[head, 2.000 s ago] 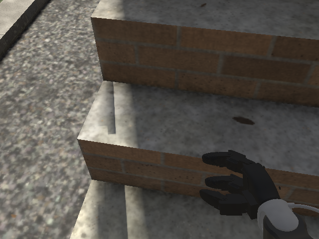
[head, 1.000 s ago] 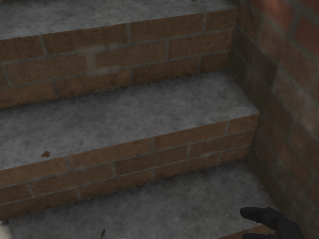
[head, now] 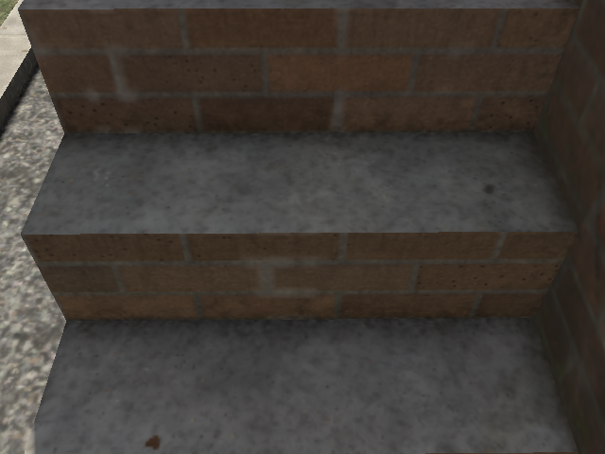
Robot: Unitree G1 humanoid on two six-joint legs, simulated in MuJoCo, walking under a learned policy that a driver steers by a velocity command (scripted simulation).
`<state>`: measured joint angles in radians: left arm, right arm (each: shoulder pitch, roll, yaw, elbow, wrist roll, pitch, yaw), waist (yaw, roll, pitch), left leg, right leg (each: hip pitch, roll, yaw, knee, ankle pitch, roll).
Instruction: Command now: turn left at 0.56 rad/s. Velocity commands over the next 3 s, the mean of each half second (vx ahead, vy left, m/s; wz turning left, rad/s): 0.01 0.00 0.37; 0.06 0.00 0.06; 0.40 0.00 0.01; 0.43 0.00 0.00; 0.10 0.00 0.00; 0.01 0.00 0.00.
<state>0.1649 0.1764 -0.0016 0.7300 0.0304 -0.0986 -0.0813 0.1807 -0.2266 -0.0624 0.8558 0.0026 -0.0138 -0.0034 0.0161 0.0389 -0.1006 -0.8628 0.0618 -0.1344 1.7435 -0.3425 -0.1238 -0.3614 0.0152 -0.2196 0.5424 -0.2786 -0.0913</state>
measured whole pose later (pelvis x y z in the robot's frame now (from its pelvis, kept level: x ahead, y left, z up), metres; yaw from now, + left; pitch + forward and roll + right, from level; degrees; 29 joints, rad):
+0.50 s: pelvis +0.03 +0.05 +0.02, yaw +10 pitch +5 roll -2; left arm 0.15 0.22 0.01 0.61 -0.01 -0.01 -0.10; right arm 0.40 -0.24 -0.03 0.94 -0.05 -0.03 0.06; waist -0.08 0.03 -0.03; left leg -0.21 0.08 0.04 0.36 -0.23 -0.01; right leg -1.00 0.14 0.06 2.31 -0.77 -0.07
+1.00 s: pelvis +0.01 +0.00 +0.01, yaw +10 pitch +4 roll +1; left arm 0.52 0.16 0.00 0.87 0.01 -0.04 -0.04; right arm 0.20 -0.27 -0.07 0.88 -0.01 0.01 0.03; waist 0.08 0.02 -0.04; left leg -0.45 0.07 0.05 0.97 -0.42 -0.02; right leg -0.24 -0.02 0.04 0.49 -0.32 -0.03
